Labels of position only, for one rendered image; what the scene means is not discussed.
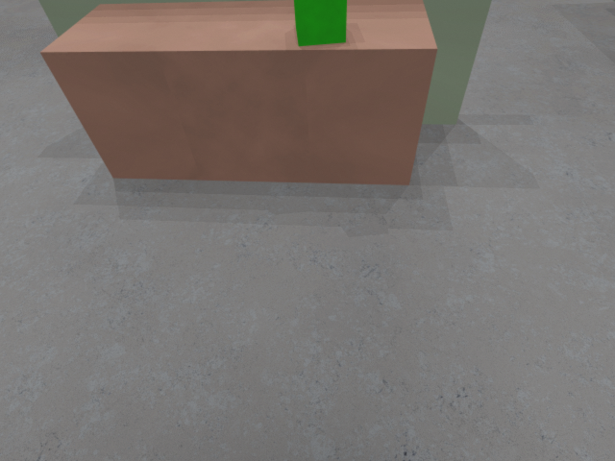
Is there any carton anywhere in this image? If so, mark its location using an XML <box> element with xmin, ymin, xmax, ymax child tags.
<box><xmin>294</xmin><ymin>0</ymin><xmax>347</xmax><ymax>46</ymax></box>

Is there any pedestal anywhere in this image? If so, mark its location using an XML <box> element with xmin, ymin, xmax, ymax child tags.
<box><xmin>40</xmin><ymin>0</ymin><xmax>437</xmax><ymax>185</ymax></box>

